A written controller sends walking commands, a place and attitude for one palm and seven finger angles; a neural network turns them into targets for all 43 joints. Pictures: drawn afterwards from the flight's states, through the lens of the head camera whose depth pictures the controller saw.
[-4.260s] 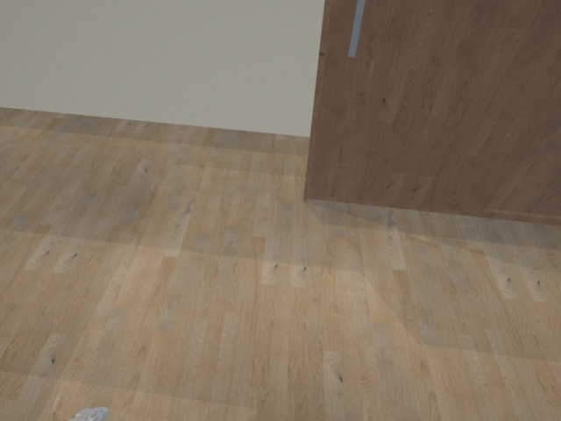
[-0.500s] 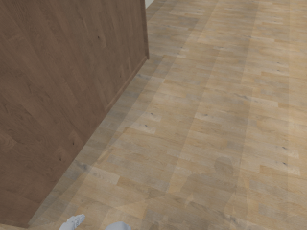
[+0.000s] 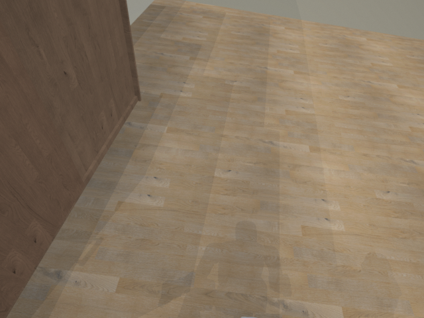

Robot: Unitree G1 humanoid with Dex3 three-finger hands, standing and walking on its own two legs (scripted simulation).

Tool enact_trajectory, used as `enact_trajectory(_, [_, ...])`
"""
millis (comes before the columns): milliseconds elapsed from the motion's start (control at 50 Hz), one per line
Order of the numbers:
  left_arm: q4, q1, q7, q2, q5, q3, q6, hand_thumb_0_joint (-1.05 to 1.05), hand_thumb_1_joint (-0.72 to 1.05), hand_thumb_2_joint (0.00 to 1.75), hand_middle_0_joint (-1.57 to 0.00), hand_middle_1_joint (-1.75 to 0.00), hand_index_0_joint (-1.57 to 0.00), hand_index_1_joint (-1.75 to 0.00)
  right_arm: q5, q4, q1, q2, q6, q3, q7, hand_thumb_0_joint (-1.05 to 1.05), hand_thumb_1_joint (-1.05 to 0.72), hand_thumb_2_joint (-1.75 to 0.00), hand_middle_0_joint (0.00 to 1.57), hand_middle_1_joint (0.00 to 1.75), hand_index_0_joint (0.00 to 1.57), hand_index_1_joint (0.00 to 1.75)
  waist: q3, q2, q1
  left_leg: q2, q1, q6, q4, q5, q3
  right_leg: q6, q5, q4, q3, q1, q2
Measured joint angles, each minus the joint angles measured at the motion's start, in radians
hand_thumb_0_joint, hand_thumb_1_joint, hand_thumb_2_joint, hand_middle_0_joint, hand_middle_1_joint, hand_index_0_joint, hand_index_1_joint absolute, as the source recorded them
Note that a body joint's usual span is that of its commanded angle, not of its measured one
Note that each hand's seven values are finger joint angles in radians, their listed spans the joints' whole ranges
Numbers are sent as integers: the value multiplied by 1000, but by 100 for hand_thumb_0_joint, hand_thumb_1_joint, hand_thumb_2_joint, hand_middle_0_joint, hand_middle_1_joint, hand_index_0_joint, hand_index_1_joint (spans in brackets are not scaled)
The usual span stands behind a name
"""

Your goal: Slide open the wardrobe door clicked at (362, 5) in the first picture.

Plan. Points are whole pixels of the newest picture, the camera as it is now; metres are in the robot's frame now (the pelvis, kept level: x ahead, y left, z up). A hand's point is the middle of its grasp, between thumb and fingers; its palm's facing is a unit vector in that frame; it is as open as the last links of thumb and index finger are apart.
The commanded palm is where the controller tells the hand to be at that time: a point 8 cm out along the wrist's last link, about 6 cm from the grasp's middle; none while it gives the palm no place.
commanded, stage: walk to a spot facing it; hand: left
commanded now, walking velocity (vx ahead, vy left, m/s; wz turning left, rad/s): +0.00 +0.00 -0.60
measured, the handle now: out of the picture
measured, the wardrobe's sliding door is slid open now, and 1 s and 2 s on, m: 0.00 0.00 0.00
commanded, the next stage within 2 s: turn to face it in 0.16 s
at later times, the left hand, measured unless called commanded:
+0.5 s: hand (172, 267) +0.25 +0.10 -0.16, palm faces -0.21 -0.95 -0.22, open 7.4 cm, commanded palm none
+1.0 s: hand (125, 302) +0.17 +0.19 -0.16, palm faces +0.16 -0.95 -0.27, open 7.4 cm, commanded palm none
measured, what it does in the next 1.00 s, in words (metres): walks ahead: right foot, then left foot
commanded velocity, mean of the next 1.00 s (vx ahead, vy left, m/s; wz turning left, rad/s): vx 0.00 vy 0.00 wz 0.32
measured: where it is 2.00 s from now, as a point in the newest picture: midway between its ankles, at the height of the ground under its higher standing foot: outside the picture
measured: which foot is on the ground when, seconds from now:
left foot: down 0.00-0.30, up 0.32-0.64, down 0.66-1.00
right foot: up 0.00-0.28, down 0.30-0.68, up 0.70-1.00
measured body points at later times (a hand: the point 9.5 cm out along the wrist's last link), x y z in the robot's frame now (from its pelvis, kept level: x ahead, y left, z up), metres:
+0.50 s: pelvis +0.09 -0.05 -0.01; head +0.13 -0.06 +0.44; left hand +0.26 +0.15 -0.14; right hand +0.05 -0.29 -0.17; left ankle +0.08 +0.10 -0.68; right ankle +0.08 -0.14 -0.74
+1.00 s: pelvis +0.11 -0.04 +0.00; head +0.15 -0.02 +0.45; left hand +0.16 +0.24 -0.14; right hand +0.20 -0.29 -0.14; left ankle +0.15 +0.06 -0.74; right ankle +0.11 -0.21 -0.68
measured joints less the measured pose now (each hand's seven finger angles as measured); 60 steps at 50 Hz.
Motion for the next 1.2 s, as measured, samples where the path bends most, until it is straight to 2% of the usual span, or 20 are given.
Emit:
enact_trajectory(40, [-1, -5, -3, 5, 1, 3, 0, 1, 91, 90, -20, -30, -20, -30, 1, 16, 20, 10, -1, 3, -5, 0, -91, -90, 20, 30, 20, 30, 13, 1, 1, 12, 39, -5, -44, 10, 23, 17, 40, 78, -24, -40, -27])
enact_trajectory(100, [-5, -27, -2, 4, -3, 3, 1, 1, 91, 90, -20, -30, -20, -30, 3, 39, 44, 21, -1, 3, -8, 0, -91, -90, 20, 30, 20, 30, 39, 10, -3, 31, 80, -11, -75, 7, 56, 33, 63, 79, -48, -67, -60])
enact_trajectory(180, [-11, -75, -1, -7, -5, -4, 7, 1, 91, 90, -19, -30, -20, -30, 3, 66, 67, 28, 6, -8, -3, 0, -91, -90, 20, 30, 20, 30, 76, 25, -20, 57, 110, -27, -59, -31, 106, 34, 71, -78, -86, -45, -84])
enact_trajectory(260, [-23, -127, 1, -20, -3, -14, -4, 1, 91, 90, -19, -30, -19, -30, 3, 87, 86, 19, 15, -25, 4, 0, -91, -90, 20, 30, 20, 30, 101, 44, -44, 87, 122, -56, 13, -102, 159, 9, 75, -247, -120, 18, -69])
enact_trajectory(300, [-38, -147, 4, -19, -1, -22, -27, 1, 91, 90, -19, -30, -20, -30, 10, 94, 108, 12, 19, -32, 8, 0, -91, -90, 20, 30, 20, 30, 102, 50, -55, 109, 95, -71, 119, -150, 167, -15, 176, -373, -137, 89, -56])
enact_trajectory(320, [-41, -160, 12, -22, 0, -25, -47, 1, 91, 90, -19, -30, -20, -30, 16, 101, 109, 6, 25, -34, 9, 0, -91, -90, 20, 30, 20, 30, 104, 57, -55, 119, 48, -71, 234, -165, 138, -35, 192, -369, -139, 90, -50])
enact_trajectory(360, [-43, -182, 29, -37, -9, -37, -74, 1, 91, 90, -20, -30, -20, -30, 25, 117, 92, -8, 44, -35, -1, 0, -91, -90, 20, 30, 20, 30, 118, 78, -67, 95, -64, -61, 478, -227, 16, -66, 128, -321, -146, 90, -43])
enact_trajectory(420, [-36, -186, 52, -60, -10, -56, -80, 1, 91, 90, -20, -30, -20, -30, 21, 136, 60, -12, 58, -32, -9, 0, -91, -90, 20, 30, 20, 30, 103, 86, -71, 50, -178, -52, 639, -201, -79, -72, 99, -356, -145, 134, -41])
enact_trajectory(520, [-10, -184, 61, -93, -5, -80, -68, 0, 91, 90, -20, -30, -20, -30, 18, 130, 36, 11, 56, -19, 2, 0, -91, -90, 20, 30, 19, 30, 58, 74, -86, 33, -234, -56, 487, -130, -88, -62, 111, -436, -178, 207, -60])
enact_trajectory(640, [-14, -167, 62, -105, -6, -75, -60, 0, 90, 90, -20, -30, -20, -30, 14, 111, 12, 42, 57, -16, 25, 0, -91, -90, 20, 30, 19, 30, 52, 38, -66, 18, -197, -57, 269, -40, -21, -34, 61, -403, -247, 244, -102])
enact_trajectory(660, [-15, -158, 62, -103, -7, -71, -58, 0, 90, 90, -20, -30, -20, -30, 13, 104, 11, 41, 55, -18, 28, 0, -92, -90, 20, 30, 19, 30, 50, 34, -62, 15, -178, -53, 215, 5, -11, -26, 43, -378, -258, 240, -109])
enact_trajectory(680, [-17, -146, 62, -97, -10, -65, -53, 0, 90, 90, -20, -30, -20, -30, 10, 97, 10, 41, 51, -21, 31, 0, -92, -90, 20, 30, 19, 30, 45, 26, -59, 4, -169, -10, 188, 6, -7, -17, 21, -343, -266, 226, -123])
enact_trajectory(700, [-17, -137, 63, -88, -14, -57, -45, 0, 90, 90, -20, -30, -20, -30, 7, 89, 5, 44, 46, -23, 33, 0, -92, -90, 20, 30, 20, 30, 43, 12, -55, -8, -181, 21, 199, -5, -6, 0, -34, -282, -250, 198, -133])
enact_trajectory(740, [-10, -122, 69, -69, -13, -43, -26, 1, 90, 90, -20, -30, -20, -30, 2, 74, -5, 46, 32, -23, 27, 0, -92, -90, 20, 30, 20, 30, 44, 3, -52, -19, -193, 48, 202, -9, -11, 19, -129, -91, -171, 117, -115])
enact_trajectory(780, [3, -112, 68, -52, -12, -30, -17, 1, 90, 90, -20, -30, -20, -30, 2, 61, -7, 44, 22, -24, 19, 0, -92, -90, 20, 30, 20, 30, 46, 6, -51, -30, -185, 45, 161, 17, -26, 32, -108, 64, -114, 48, -99])
enact_trajectory(840, [7, -101, 63, -31, -12, -16, -17, 1, 91, 90, -20, -30, -20, -30, 3, 54, -7, 36, 18, -25, 12, 0, -91, -90, 20, 30, 20, 30, 49, 13, -43, -47, -156, 48, 74, 70, -49, 48, -38, 127, -65, -1, -101])
enact_trajectory(980, [-9, -95, 63, -3, -16, -6, -13, 1, 91, 90, -19, -30, -20, -30, 4, 47, -12, 3, 32, -37, 19, 0, -91, -90, 20, 30, 20, 30, 47, 46, -38, -68, -129, 34, -24, 144, -125, 69, -12, -19, -20, 20, -105])
enact_trajectory(1100, [-44, -109, 62, -15, -22, -21, -22, 1, 91, 90, -19, -30, -20, -30, 1, 37, -27, -34, 58, -57, 30, 0, -91, -90, 20, 30, 20, 30, 40, 80, -52, -84, -166, -1, 8, 161, -207, 52, 8, -269, -27, 124, -70])
enact_trajectory(1140, [-65, -99, 60, -20, -21, -29, -37, 1, 91, 90, -20, -30, -20, -30, 5, 28, -25, -46, 69, -66, 33, 0, -91, -90, 20, 30, 20, 30, 27, 83, -48, -100, -200, -17, 53, 150, -231, 33, 71, -427, -39, 191, -66])
enact_trajectory(1200, [-75, -83, 64, -49, -10, -46, -46, 1, 91, 90, -20, -30, -20, -30, 4, 29, -35, -72, 90, -84, 35, 0, -91, -90, 20, 30, 20, 30, 28, 105, -40, -113, -301, -33, 328, -63, -221, -12, 108, -409, -77, 191, -78])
